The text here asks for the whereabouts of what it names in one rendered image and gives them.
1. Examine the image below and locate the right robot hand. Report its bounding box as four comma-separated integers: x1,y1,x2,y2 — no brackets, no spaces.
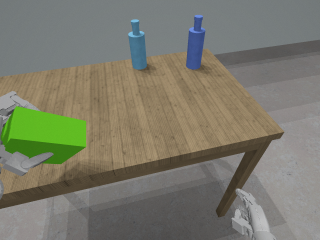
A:
231,188,271,238

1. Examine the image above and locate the sponge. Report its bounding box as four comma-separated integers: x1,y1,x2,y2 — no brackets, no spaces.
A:
0,106,86,164

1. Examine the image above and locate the left robot hand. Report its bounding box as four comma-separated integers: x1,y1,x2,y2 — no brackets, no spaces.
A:
0,91,54,176

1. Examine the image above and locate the table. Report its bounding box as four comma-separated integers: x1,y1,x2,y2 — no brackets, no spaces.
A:
0,48,284,217

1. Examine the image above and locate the robot right forearm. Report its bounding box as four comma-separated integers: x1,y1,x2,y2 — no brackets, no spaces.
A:
251,230,277,240

